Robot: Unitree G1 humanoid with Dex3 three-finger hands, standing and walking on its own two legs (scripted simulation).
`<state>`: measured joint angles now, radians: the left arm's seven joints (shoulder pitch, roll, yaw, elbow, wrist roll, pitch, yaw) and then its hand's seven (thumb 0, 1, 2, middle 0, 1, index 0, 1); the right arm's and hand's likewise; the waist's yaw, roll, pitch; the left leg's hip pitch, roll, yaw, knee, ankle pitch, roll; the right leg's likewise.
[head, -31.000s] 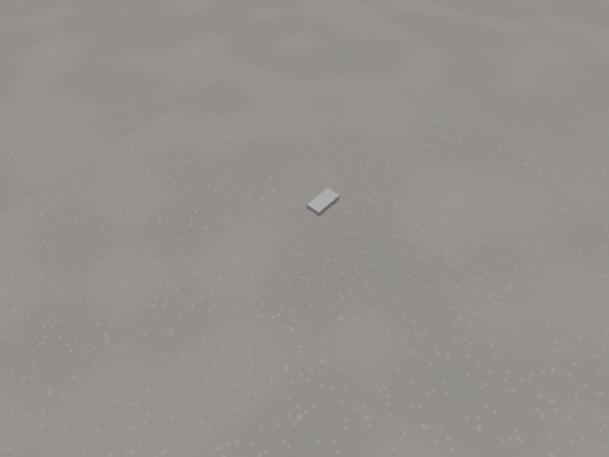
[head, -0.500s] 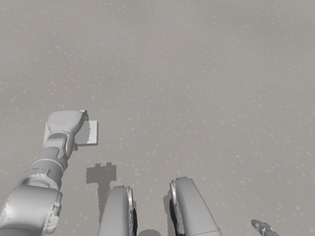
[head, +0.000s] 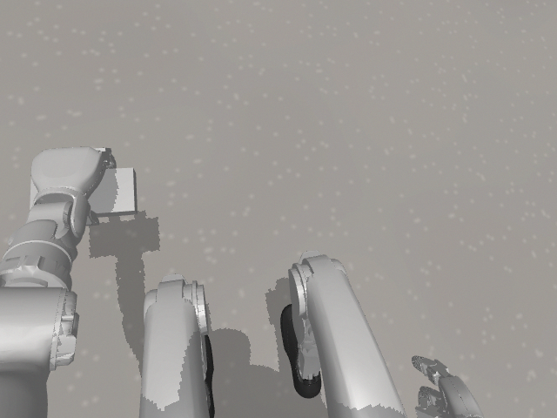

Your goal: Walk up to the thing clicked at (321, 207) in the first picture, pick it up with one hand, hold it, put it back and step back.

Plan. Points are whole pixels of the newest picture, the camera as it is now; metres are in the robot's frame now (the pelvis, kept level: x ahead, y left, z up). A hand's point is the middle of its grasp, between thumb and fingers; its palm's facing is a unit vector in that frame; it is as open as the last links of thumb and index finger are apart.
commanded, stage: crouch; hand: left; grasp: from above
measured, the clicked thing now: (86, 194) +0.46 +0.25 -0.19
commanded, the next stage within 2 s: lower in 0.78 s
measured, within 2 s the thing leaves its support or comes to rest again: neither
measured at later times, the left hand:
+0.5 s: hand (99, 199) +0.47 +0.25 -0.25, palm faces -0.48 -0.01 -0.88, open 10.1 cm
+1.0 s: hand (103, 199) +0.48 +0.25 -0.29, palm faces -0.49 -0.01 -0.87, open 10.0 cm
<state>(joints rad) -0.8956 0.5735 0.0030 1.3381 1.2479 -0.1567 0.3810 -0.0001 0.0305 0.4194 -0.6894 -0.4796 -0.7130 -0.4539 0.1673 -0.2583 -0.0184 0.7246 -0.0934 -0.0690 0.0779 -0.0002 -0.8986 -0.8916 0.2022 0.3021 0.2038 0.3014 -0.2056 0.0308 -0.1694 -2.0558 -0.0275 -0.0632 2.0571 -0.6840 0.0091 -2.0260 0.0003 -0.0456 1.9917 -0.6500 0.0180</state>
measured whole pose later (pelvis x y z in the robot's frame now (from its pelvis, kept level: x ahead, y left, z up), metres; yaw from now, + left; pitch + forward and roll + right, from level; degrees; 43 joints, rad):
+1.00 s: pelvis +0.00 +0.00 -0.10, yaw -4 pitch +36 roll -8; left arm -1.05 0.78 0.06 1.55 1.30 -0.21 0.41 0.00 0.03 0.35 -0.74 -0.43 -0.76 -0.40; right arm 0.17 -0.29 0.10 0.72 -0.15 -0.07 0.15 0.00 -0.91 -0.89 0.20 0.30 0.20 0.30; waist -0.29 -0.01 -0.03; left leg -2.31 -0.02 -0.11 2.40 -0.72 0.01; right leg -2.27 0.02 -0.09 2.29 -0.66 0.02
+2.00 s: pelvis -0.01 +0.01 -0.13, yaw -10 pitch +30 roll -14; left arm -1.08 1.01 0.15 1.72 1.37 -0.26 0.56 0.00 0.04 0.35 -0.73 -0.44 -0.75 -0.41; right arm 0.15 -0.35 0.24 0.66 -0.24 -0.17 0.21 0.00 -0.90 -0.89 0.20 0.30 0.20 0.30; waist -0.39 -0.11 0.14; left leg -2.36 -0.01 -0.21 2.55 -0.74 0.01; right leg -2.28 0.04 -0.18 2.36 -0.64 0.04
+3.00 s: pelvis -0.01 +0.01 -0.13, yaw -11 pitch +28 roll -15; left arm -1.11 1.08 0.08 1.78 1.33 -0.26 0.62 0.00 -0.04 0.55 -0.51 -0.62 -0.52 -0.60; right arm 0.11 -0.37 0.34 0.62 -0.24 -0.23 0.24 0.00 -0.90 -0.89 0.20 0.30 0.20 0.30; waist -0.42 -0.16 0.19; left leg -2.33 0.00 -0.25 2.56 -0.74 0.01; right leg -2.25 0.06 -0.21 2.34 -0.61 0.05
